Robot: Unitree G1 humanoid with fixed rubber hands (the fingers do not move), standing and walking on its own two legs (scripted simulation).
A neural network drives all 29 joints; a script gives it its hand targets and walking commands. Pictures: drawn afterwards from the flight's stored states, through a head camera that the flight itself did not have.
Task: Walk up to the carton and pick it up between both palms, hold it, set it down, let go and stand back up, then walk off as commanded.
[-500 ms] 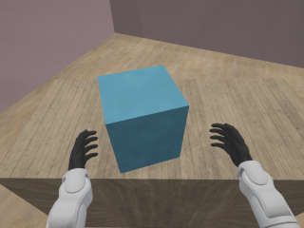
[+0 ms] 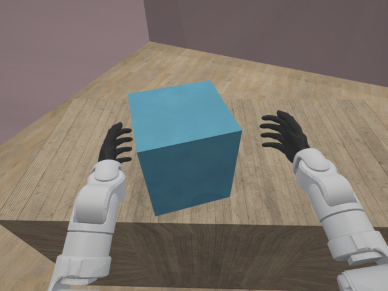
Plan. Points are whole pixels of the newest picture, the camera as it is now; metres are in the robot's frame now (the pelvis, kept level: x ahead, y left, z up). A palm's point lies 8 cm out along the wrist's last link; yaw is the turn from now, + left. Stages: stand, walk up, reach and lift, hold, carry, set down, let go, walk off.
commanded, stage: reach and lift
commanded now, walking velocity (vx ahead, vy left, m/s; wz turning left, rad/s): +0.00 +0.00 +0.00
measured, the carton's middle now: (182, 148) +0.46 +0.05 +0.03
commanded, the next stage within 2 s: none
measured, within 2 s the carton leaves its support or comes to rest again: neither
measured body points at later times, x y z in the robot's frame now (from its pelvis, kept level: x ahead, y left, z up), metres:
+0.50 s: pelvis +0.01 +0.00 +0.00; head +0.03 -0.01 +0.45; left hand +0.41 +0.20 +0.16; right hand +0.46 -0.18 +0.18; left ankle +0.01 +0.15 -0.74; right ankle +0.05 -0.09 -0.74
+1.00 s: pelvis +0.01 +0.00 +0.00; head +0.04 +0.00 +0.45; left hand +0.45 +0.21 +0.16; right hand +0.49 -0.16 +0.18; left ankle +0.01 +0.15 -0.74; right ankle +0.05 -0.09 -0.74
